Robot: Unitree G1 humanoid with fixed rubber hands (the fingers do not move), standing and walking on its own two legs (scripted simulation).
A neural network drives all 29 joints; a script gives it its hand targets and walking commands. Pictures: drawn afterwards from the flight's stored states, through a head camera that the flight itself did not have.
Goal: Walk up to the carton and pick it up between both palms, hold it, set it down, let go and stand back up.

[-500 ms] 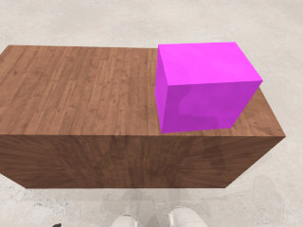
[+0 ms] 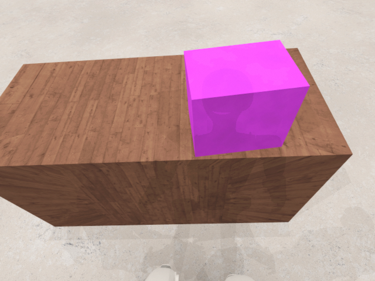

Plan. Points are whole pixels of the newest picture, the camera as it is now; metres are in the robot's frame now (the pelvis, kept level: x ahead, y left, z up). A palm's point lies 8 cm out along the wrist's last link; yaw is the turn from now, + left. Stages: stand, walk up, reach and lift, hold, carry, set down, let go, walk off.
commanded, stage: walk up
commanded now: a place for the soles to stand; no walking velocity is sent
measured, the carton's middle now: (235, 101) +0.58 -0.15 +0.00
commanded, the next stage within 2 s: none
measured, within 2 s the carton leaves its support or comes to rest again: neither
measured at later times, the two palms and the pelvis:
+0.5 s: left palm out of the picture +0.09 +0.33 -0.12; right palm out of the picture +0.05 -0.26 -0.12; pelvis +0.01 +0.03 +0.00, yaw +0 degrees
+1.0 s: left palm out of the picture +0.12 +0.33 -0.11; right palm out of the picture +0.07 -0.25 -0.12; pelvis +0.02 +0.04 +0.01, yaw +0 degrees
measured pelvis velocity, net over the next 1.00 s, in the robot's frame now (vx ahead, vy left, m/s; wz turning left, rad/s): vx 0.02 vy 0.04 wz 0.00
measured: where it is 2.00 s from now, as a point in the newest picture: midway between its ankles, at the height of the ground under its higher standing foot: outside the picture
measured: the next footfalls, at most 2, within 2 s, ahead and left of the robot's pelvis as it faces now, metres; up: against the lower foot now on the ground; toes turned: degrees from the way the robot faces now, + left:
left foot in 0.10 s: +0.12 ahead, +0.14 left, +0.00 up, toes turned -3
right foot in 0.42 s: +0.06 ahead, -0.09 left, +0.00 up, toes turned -1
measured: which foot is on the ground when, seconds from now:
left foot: up 0.00-0.08, down 0.10-1.00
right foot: down 0.00-0.12, up 0.14-0.40, down 0.42-1.00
